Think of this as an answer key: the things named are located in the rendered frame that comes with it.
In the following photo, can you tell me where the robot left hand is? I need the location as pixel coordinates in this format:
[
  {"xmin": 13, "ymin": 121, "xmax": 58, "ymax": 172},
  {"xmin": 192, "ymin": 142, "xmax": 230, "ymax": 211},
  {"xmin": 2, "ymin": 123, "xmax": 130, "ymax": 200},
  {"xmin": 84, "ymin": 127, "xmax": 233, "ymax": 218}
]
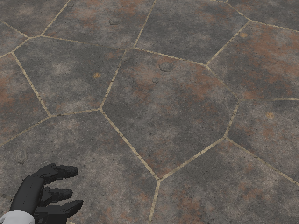
[{"xmin": 9, "ymin": 163, "xmax": 83, "ymax": 224}]

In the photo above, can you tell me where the left robot forearm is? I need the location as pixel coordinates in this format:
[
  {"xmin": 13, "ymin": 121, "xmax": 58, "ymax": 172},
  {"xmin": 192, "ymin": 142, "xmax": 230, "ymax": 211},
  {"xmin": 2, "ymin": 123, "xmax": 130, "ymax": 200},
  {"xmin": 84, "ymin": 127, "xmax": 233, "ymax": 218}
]
[{"xmin": 0, "ymin": 210, "xmax": 35, "ymax": 224}]

